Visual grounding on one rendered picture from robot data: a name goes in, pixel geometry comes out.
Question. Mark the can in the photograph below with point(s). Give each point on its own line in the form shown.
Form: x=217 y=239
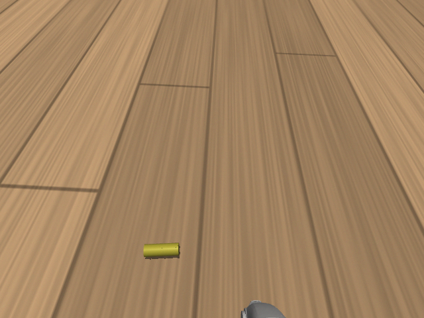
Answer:
x=164 y=249

